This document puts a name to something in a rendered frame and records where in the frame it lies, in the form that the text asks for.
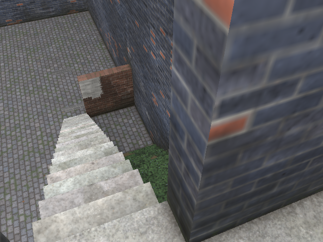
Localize stairs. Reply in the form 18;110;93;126
32;113;159;242

